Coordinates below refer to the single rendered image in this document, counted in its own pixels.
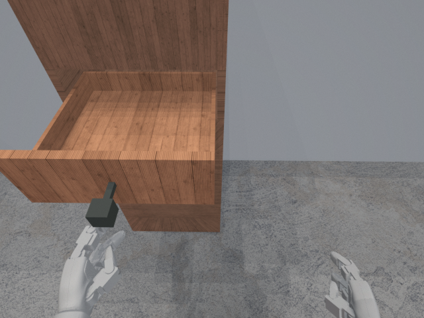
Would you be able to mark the robot left hand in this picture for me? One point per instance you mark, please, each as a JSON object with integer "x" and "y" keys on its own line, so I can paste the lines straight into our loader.
{"x": 80, "y": 270}

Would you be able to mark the robot right hand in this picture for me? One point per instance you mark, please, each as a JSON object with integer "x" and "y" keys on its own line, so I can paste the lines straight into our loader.
{"x": 358, "y": 300}

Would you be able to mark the cabinet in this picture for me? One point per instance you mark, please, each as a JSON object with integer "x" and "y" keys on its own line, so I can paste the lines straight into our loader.
{"x": 75, "y": 36}

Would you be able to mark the drawer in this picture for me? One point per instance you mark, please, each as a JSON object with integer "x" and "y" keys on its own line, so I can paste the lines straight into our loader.
{"x": 152, "y": 133}

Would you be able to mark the handle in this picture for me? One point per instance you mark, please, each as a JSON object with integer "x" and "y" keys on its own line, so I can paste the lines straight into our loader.
{"x": 103, "y": 212}

